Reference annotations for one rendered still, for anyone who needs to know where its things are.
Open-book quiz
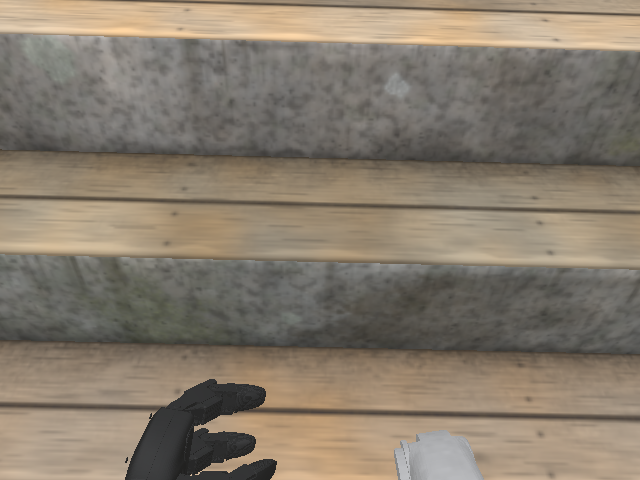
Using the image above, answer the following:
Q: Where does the robot right thigh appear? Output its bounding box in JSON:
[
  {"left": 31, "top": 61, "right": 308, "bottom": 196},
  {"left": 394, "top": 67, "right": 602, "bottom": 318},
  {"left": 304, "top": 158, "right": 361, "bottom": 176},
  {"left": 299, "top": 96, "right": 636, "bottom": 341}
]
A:
[{"left": 394, "top": 430, "right": 484, "bottom": 480}]

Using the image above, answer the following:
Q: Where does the right robot shin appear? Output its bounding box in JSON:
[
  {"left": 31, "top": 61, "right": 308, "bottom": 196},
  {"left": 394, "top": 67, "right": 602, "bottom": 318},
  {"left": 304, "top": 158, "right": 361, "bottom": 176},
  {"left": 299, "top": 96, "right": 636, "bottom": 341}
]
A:
[{"left": 455, "top": 436, "right": 476, "bottom": 462}]

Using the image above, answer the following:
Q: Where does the left robot hand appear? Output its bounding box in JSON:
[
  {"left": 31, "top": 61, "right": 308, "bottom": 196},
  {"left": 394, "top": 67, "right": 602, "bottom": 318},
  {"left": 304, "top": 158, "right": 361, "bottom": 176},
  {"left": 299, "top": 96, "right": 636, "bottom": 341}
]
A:
[{"left": 125, "top": 379, "right": 277, "bottom": 480}]

